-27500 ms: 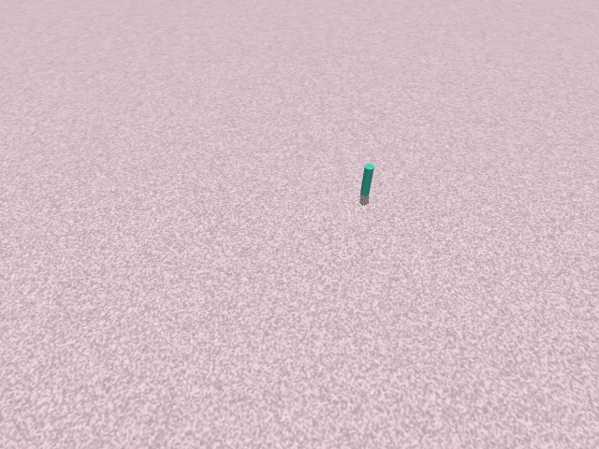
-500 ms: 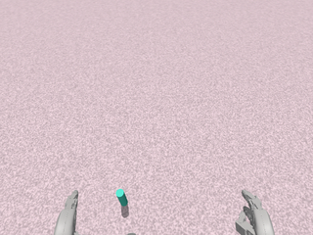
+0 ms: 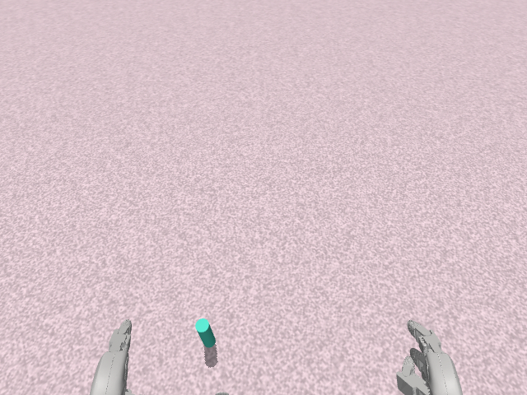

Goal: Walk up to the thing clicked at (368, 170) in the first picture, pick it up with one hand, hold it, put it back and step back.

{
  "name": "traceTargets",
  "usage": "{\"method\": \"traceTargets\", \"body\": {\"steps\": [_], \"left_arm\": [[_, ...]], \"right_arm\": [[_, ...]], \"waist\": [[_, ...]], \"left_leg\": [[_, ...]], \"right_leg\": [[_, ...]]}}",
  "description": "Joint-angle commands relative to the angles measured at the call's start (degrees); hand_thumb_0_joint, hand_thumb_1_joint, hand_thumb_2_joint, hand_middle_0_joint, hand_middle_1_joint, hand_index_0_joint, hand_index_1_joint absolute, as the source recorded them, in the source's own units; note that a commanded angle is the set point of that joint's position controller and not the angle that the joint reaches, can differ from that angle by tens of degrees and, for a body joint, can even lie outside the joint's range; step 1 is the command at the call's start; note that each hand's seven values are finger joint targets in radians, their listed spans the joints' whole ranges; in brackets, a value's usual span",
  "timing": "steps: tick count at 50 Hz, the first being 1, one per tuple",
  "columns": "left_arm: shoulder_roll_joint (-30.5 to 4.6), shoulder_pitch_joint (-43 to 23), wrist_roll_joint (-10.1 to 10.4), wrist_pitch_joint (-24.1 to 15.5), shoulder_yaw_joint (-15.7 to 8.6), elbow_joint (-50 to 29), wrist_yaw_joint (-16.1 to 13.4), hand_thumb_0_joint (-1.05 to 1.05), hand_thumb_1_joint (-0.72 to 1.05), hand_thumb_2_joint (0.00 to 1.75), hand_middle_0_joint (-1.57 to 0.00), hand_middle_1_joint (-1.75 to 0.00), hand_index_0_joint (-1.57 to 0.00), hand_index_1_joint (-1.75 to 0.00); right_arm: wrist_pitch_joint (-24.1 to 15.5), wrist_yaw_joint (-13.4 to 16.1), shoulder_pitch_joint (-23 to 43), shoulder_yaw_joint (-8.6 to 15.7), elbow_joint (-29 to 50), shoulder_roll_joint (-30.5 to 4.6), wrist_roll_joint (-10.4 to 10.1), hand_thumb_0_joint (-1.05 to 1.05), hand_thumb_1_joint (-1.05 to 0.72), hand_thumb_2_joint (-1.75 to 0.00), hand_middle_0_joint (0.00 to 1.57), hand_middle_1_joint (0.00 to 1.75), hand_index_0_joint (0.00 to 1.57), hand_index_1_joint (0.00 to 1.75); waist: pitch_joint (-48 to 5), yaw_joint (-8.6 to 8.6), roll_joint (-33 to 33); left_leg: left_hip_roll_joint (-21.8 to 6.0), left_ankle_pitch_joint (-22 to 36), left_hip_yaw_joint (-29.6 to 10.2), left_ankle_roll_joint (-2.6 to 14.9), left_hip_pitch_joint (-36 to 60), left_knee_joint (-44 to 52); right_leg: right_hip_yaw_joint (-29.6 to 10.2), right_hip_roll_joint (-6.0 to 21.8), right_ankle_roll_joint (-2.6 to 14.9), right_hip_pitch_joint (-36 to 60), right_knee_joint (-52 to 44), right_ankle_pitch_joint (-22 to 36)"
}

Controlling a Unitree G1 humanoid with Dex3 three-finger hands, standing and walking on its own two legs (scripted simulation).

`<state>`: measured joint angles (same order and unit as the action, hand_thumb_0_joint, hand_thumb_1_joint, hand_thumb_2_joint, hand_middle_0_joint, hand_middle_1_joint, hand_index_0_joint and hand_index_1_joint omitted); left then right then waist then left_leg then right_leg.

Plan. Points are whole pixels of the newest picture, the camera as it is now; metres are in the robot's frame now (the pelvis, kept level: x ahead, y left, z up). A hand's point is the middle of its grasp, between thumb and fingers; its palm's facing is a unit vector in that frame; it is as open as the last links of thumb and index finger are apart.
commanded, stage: stand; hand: left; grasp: from the side
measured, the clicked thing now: (206, 333) +0.41 +0.22 -0.64
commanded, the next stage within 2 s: none
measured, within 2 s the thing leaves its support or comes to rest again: neither
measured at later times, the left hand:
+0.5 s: hand out of the picture +0.14 +0.22 -0.10, palm faces -0.02 -0.94 -0.33, open 8.5 cm
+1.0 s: hand out of the picture +0.02 +0.25 -0.11, palm faces +0.00 -0.94 -0.34, open 7.3 cm
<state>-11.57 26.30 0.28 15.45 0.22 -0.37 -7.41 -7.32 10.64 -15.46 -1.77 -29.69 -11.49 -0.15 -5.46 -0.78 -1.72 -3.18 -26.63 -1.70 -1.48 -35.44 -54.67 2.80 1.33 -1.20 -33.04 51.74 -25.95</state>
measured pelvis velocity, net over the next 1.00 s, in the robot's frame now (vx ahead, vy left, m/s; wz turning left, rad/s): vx -0.01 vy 0.00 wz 0.01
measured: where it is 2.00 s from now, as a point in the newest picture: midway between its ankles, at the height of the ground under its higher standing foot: outside the picture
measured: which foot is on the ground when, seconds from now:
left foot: down 0.00-1.00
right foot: down 0.00-1.00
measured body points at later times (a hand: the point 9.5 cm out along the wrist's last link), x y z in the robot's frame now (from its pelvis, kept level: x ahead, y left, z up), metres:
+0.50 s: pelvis -0.01 +0.00 +0.01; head +0.01 +0.01 +0.46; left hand +0.14 +0.27 -0.08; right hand +0.13 -0.27 -0.09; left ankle +0.01 +0.13 -0.69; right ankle +0.00 -0.13 -0.69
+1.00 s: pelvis -0.01 +0.00 +0.05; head -0.01 +0.00 +0.50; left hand +0.03 +0.30 -0.08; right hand +0.06 -0.28 -0.09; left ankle +0.01 +0.13 -0.69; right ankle +0.00 -0.13 -0.69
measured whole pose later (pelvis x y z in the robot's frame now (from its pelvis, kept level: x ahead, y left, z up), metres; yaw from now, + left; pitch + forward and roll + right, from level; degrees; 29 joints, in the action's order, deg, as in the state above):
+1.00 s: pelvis -0.01 +0.00 +0.05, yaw +0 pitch -4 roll +0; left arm -17.9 10.8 -1.9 -0.3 -0.3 63.0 -0.7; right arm 0.1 0.4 -9.4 0.7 -62.1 -17.3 1.9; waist 3.7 1.1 -0.7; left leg -0.8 -11.4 0.2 -0.7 -9.4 -24.5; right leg 2.1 3.2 -1.9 -8.7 24.9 -12.4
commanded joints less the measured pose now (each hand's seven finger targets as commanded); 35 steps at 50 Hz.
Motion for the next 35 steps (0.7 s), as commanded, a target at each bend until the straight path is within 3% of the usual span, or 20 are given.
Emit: {"method": "traceTargets", "body": {"steps": [1,3,4,5,7,10,11,12,14,15,16,17,18,21,25,29,31,35], "left_arm": [[-4.13,-0.16,-0.28,-2.68,-1.97,-8.01,-0.83,0.0,-0.46,0.14,-0.13,-0.14,-0.13,-0.14],[-7.46,-3.31,-0.23,-3.23,-4.15,-14.03,-1.08,0.0,-0.3,0.3,-0.2,-0.3,-0.2,-0.3],[-4.99,-0.13,-0.35,-2.74,-2.47,-8.54,-0.85,0.0,-0.22,0.38,-0.2,-0.3,-0.2,-0.3],[-4.27,0.79,-0.3,-2.58,-2.02,-8.03,-0.75,0.0,-0.14,0.46,-0.2,-0.3,-0.2,-0.3],[-5.65,-2.45,-0.22,-3.03,-2.92,-11.84,-0.95,0.0,0.02,0.62,-0.2,-0.3,-0.2,-0.3],[-5.33,-1.19,-0.19,-2.64,-2.79,-9.72,-0.97,0.0,0.26,0.86,-0.2,-0.3,-0.2,-0.3],[-6.81,-3.0,-0.27,-3.0,-3.67,-12.47,-1.19,0.0,0.34,0.9,-0.2,-0.3,-0.2,-0.3],[-5.01,-0.69,-0.4,-2.7,-2.5,-8.27,-1.0,0.0,0.42,0.9,-0.2,-0.3,-0.2,-0.3],[-6.0,-2.87,-0.22,-2.89,-2.94,-11.98,-1.06,0.0,0.58,0.9,-0.2,-0.3,-0.2,-0.3],[-5.5,-1.72,-0.22,-2.7,-2.74,-9.56,-1.01,0.0,0.66,0.9,-0.2,-0.3,-0.2,-0.3],[-12.82,-11.35,-5.43,-9.55,-5.3,10.54,1.77,0.0,0.74,0.9,-0.2,-0.3,-0.2,-0.3],[-13.65,-8.74,-6.16,-12.34,-5.7,16.05,3.24,0.0,0.82,0.9,-0.2,-0.3,-0.2,-0.3],[-14.92,-8.73,-5.79,-14.15,-5.28,18.01,4.26,0.0,0.9,0.9,-0.2,-0.3,-0.2,-0.3],[-14.69,-12.04,-3.72,-16.22,-4.62,24.74,5.66,0.0,0.9,0.9,-0.2,-0.3,-0.2,-0.3],[-14.35,-14.31,-2.98,-16.76,-4.06,33.49,5.82,0.0,0.9,0.9,-0.2,-0.3,-0.2,-0.3],[-15.78,-14.88,-2.94,-17.75,-4.14,40.76,5.7,0.0,0.9,0.9,-0.2,-0.3,-0.2,-0.3],[-16.34,-15.53,-2.77,-18.02,-4.07,43.66,5.53,0.0,0.9,0.9,-0.2,-0.3,-0.2,-0.3],[-16.44,-15.83,-1.95,-17.5,-3.49,48.95,5.29,0.0,0.9,0.9,-0.2,-0.3,-0.2,-0.3]], "right_arm": [[-3.14,0.64,3.47,2.97,8.71,-6.44,0.0,0.0,-0.9,-0.9,0.2,0.3,0.2,0.3],[-3.01,0.56,3.44,3.15,9.03,-6.7,-0.05,0.0,-0.9,-0.9,0.2,0.3,0.2,0.3],[-2.99,0.5,3.67,3.03,8.96,-6.66,0.0,0.0,-0.9,-0.9,0.2,0.3,0.2,0.3],[-3.06,0.52,3.76,3.03,9.12,-6.57,-0.02,0.0,-0.9,-0.9,0.2,0.3,0.2,0.3],[-3.09,0.57,3.52,3.11,9.18,-6.64,-0.08,0.0,-0.9,-0.9,0.2,0.3,0.2,0.3],[-3.11,0.54,3.42,2.92,8.9,-6.53,-0.06,0.0,-0.9,-0.9,0.2,0.3,0.2,0.3],[-3.14,0.7,3.24,3.09,8.89,-6.55,-0.06,0.0,-0.9,-0.9,0.2,0.3,0.2,0.3],[-3.09,0.71,3.5,3.07,8.93,-6.61,-0.01,0.0,-0.9,-0.9,0.2,0.3,0.2,0.3],[-3.18,0.67,3.48,2.95,9.07,-6.59,-0.04,0.0,-0.9,-0.9,0.2,0.3,0.2,0.3],[-3.26,0.61,3.68,2.85,9.03,-6.48,-0.1,0.0,-0.9,-0.9,0.2,0.3,0.2,0.3],[0.62,-2.81,7.11,5.55,-3.39,-15.62,6.33,0.0,-0.9,-0.9,0.2,0.3,0.2,0.3],[2.42,-4.95,6.2,6.12,-5.86,-15.15,6.74,0.0,-0.9,-0.9,0.2,0.3,0.2,0.3],[3.4,-5.94,6.39,6.59,-5.82,-15.36,6.12,0.0,-0.9,-0.9,0.2,0.3,0.2,0.3],[3.66,-8.48,5.82,6.19,-8.6,-13.99,3.56,0.0,-0.9,-0.9,0.2,0.3,0.2,0.3],[4.06,-9.59,8.07,6.59,-12.23,-14.91,3.51,0.0,-0.9,-0.9,0.2,0.3,0.2,0.3],[4.68,-9.68,7.99,6.56,-15.85,-14.76,3.09,0.0,-0.9,-0.9,0.2,0.3,0.2,0.3],[4.85,-9.72,6.56,6.3,-17.87,-14.72,2.73,0.0,-0.9,-0.9,0.2,0.3,0.2,0.3],[5.34,-9.45,6.03,5.89,-21.61,-15.92,2.52,0.0,-0.9,-0.9,0.2,0.3,0.2,0.3]], "waist": [[-6.0,-0.96,1.2],[-7.36,0.27,-2.22],[-5.87,-0.47,-0.06],[-4.91,-0.31,0.77],[-7.25,-0.38,-1.1],[-5.46,-0.18,-1.08],[-6.77,-0.31,-0.88],[-6.74,-0.57,0.65],[-6.32,-0.55,-0.58],[-5.39,-0.13,-0.43],[2.47,1.84,3.36],[-1.36,1.98,6.16],[-1.82,1.19,5.94],[-2.0,1.41,2.87],[1.09,2.24,-1.5],[2.55,1.93,0.83],[1.83,1.15,1.8],[3.26,1.2,-0.03]], "left_leg": [[2.28,13.47,1.88,1.51,5.13,8.29],[2.45,12.46,1.85,1.25,5.38,8.93],[2.22,11.94,1.57,1.34,4.95,9.17],[2.1,12.01,1.68,1.37,4.84,9.25],[2.1,13.27,1.62,1.23,6.11,9.16],[2.13,13.13,1.65,1.19,5.31,9.23],[2.06,13.76,1.59,1.22,5.94,8.87],[2.15,13.71,1.72,1.36,5.83,8.85],[2.18,12.73,1.74,1.35,5.66,9.01],[2.21,11.61,1.68,1.29,4.97,9.34],[-0.67,20.17,-2.45,3.81,8.12,11.87],[-0.04,20.94,-0.06,4.59,9.56,10.07],[0.64,19.02,-0.54,5.07,9.57,9.84],[0.86,15.4,-0.93,5.05,13.71,13.91],[-1.29,10.1,-4.34,5.19,13.47,21.84],[-0.65,12.92,-3.08,4.5,15.46,23.25],[-0.68,18.35,-2.6,4.1,18.63,23.29],[-1.51,19.87,-3.16,3.73,21.23,28.03]], "right_leg": [[1.26,-2.27,1.05,3.14,-8.15,12.67],[1.2,-2.17,1.45,3.45,-8.31,11.23],[1.58,-2.44,1.34,2.87,-8.23,10.51],[1.61,-2.49,1.32,2.61,-8.35,10.58],[1.39,-2.38,1.39,3.27,-7.95,11.87],[1.56,-2.39,1.38,3.02,-8.04,11.61],[1.53,-2.37,1.31,3.26,-7.96,12.22],[1.46,-2.41,1.2,3.41,-8.11,12.27],[1.32,-2.29,1.27,3.0,-8.27,11.49],[1.57,-2.36,1.32,2.62,-8.29,10.2],[-3.09,1.87,4.11,7.59,-9.0,14.21],[-5.02,3.22,5.47,10.72,-10.51,16.98],[-6.91,3.63,6.27,11.04,-11.65,17.92],[-7.28,4.35,5.73,11.7,-12.61,14.81],[-4.11,2.65,3.69,12.96,-14.35,9.6],[-5.19,4.05,3.51,16.71,-19.35,13.84],[-5.61,4.95,3.54,18.51,-20.62,18.7],[-5.39,4.93,2.93,20.95,-23.98,19.08]]}}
